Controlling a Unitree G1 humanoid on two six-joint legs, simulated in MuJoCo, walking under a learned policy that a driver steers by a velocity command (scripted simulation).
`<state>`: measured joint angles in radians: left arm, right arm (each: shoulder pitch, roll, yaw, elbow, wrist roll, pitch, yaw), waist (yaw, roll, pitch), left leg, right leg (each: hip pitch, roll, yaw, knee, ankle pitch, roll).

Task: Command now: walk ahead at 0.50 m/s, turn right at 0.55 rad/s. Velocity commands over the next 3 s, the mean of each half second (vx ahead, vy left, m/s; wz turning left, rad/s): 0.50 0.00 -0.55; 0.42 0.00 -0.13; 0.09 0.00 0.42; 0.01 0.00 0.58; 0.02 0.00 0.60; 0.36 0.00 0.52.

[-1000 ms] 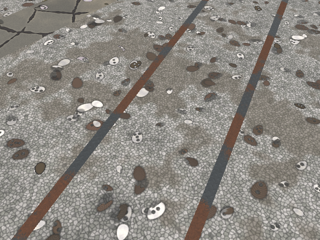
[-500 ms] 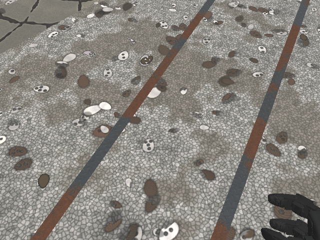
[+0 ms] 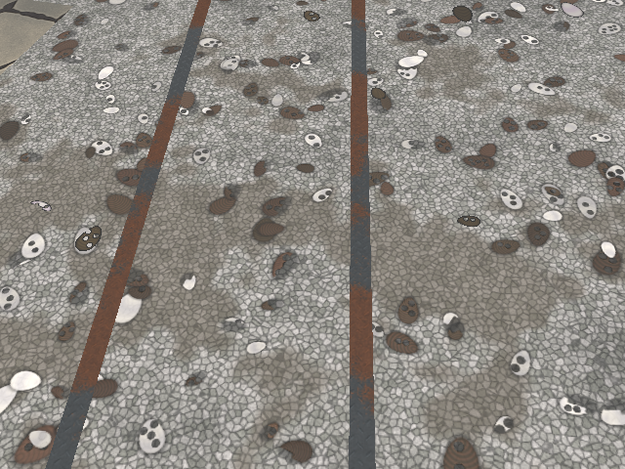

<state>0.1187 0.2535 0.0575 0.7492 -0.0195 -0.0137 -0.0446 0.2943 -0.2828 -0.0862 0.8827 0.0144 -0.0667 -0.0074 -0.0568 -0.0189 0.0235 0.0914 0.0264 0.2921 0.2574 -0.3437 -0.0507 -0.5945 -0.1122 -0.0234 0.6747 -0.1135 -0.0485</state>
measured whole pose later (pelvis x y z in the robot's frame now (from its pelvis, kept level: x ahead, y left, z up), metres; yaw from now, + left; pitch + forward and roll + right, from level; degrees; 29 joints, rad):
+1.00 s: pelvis +0.55 -0.11 +0.01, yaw -18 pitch +2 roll +2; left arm 0.05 0.25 0.04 0.66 0.01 -0.08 -0.02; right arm 0.36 -0.27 -0.04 0.92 0.02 -0.05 0.00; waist -0.10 -0.04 0.04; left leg -0.04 -0.05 -0.01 0.33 -0.32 0.03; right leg -0.53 -0.03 0.05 0.49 0.06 -0.01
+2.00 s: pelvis +0.64 -0.14 +0.01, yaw +16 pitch +2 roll +0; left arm 0.13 0.28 0.08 0.78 0.02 -0.01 0.01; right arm 0.16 -0.34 -0.09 0.64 0.02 0.05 -0.03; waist -0.01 0.05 0.03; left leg -0.46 -0.12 -0.16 0.91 -0.48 -0.02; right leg -0.25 0.03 0.03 0.46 -0.24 -0.02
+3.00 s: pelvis +0.77 -0.02 +0.01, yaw +48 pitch +2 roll +0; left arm 0.34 0.27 0.06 0.80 0.00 -0.09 -0.01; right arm 0.27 -0.32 -0.06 0.65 0.02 -0.04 0.00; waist 0.04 0.05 -0.01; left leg -0.57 0.01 -0.09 1.06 -0.29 0.01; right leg -0.13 0.02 0.00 0.36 -0.26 -0.03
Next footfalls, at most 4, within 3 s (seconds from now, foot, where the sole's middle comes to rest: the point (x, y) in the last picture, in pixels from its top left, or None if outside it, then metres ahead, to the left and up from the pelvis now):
0.04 right None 0.19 -0.12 -0.77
0.56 left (320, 446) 0.53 0.02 -0.77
1.02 right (446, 364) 0.70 -0.28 -0.77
1.42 left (332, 377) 0.69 -0.02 -0.77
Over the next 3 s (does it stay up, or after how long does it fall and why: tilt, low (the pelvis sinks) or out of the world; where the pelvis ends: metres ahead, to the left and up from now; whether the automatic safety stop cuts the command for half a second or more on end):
stays up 0.77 -0.02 0.01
